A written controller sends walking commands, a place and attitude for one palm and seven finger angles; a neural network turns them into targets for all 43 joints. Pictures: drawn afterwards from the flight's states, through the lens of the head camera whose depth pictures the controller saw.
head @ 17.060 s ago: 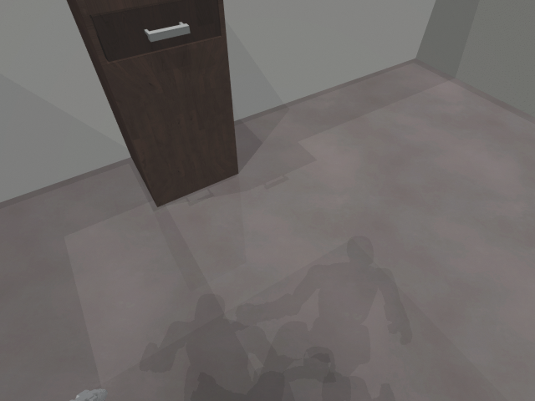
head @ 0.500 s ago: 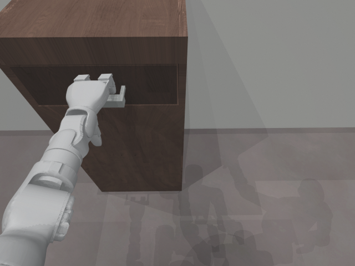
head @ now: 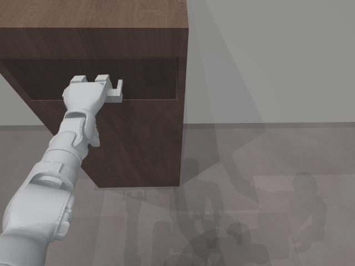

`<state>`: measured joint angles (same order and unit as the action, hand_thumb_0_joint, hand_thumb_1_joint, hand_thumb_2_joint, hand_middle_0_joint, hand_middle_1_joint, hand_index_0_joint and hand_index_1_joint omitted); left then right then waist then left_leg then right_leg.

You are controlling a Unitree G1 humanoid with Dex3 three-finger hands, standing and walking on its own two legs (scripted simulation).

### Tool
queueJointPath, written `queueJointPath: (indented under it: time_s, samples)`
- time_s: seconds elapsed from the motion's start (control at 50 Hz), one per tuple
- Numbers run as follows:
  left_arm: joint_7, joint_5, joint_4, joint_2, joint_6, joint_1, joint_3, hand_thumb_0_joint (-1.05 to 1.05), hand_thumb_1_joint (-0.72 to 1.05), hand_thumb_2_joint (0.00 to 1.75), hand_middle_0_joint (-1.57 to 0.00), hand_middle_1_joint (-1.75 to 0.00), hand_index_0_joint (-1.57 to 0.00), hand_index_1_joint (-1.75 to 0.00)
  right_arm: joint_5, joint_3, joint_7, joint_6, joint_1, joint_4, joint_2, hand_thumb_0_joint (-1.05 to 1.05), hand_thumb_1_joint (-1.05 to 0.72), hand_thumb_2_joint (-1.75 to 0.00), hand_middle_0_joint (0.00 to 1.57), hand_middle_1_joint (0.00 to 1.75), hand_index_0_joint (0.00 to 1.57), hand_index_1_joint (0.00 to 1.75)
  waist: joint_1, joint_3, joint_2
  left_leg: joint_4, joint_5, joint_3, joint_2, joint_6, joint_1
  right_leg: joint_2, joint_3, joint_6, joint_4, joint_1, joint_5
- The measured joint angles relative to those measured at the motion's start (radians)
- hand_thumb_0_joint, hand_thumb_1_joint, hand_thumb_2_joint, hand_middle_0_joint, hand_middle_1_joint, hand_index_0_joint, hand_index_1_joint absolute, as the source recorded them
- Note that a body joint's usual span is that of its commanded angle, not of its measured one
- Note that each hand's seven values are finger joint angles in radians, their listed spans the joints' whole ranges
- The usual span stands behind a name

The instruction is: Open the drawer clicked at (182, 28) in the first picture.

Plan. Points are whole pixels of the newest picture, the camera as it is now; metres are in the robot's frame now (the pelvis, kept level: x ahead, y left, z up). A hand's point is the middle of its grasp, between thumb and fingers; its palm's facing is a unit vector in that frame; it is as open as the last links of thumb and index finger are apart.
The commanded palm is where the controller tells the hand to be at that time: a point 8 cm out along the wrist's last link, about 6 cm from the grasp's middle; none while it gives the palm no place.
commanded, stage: lower the fingers behind the handle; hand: left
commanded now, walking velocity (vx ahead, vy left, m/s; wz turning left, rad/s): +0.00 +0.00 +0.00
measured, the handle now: (95, 89) +0.53 +0.19 +0.07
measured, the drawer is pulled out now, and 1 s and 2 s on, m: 0.00 0.00 0.01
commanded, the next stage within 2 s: close the thumb around the handle in 0.28 s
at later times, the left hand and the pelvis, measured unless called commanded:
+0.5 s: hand (92, 110) +0.48 +0.19 +0.05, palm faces -0.04 -0.03 -1.00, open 13.5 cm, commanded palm +0.46 +0.19 +0.10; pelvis +0.00 +0.01 +0.00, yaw +0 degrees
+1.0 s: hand (94, 110) +0.48 +0.19 +0.05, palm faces -0.04 -0.04 -1.00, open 5.7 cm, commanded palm +0.46 +0.20 +0.10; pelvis +0.00 +0.01 +0.00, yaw -1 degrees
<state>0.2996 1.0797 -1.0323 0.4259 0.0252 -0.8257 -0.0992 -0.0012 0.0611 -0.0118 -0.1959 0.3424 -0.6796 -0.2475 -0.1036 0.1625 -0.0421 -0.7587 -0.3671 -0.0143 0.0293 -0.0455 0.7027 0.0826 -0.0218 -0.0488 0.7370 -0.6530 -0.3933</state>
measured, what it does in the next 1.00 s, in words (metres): stands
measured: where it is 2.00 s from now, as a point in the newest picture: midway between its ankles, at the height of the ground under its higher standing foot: outside the picture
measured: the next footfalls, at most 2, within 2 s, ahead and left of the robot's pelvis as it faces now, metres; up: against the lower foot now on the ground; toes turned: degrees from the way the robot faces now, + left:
none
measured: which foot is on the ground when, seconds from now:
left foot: down 0.00-1.00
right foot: down 0.00-1.00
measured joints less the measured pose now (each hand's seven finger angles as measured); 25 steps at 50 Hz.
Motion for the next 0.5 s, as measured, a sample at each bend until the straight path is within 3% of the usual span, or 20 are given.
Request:
queueJointPath:
  time_s: [0.2, 0.5]
  samples:
    - [-0.033, -0.007, -0.016, 0.007, -0.005, -0.012, -0.003, 0.0, -0.49, 0.3, -0.31, -1.2, -0.32, -1.2, 0.006, -0.011, -0.009, 0.001, 0.013, 0.013, 0.007, 0.0, -0.91, -0.89, 0.21, 0.3, 0.2, 0.3, -0.009, -0.003, -0.001, 0.008, 0.004, -0.003, 0.0, -0.004, -0.01, 0.0, -0.004, 0.004, -0.012, 0.011, 0.007]
    - [-0.02, -0.007, -0.005, 0.001, -0.006, -0.017, -0.01, 0.0, -0.44, 0.33, -0.31, -1.2, -0.33, -1.2, 0.002, -0.001, -0.002, 0.005, 0.025, 0.008, 0.0, 0.0, -0.91, -0.89, 0.21, 0.3, 0.2, 0.3, -0.006, 0.001, -0.003, -0.013, -0.005, -0.004, 0.003, -0.011, 0.011, -0.003, -0.003, 0.011, 0.001, -0.005, 0.001]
